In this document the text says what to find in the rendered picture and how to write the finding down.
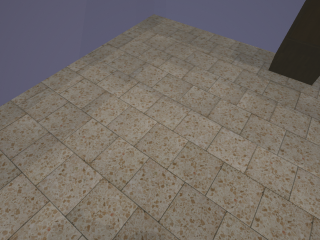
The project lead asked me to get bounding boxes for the cupboard door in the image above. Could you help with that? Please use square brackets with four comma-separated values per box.
[290, 0, 320, 46]

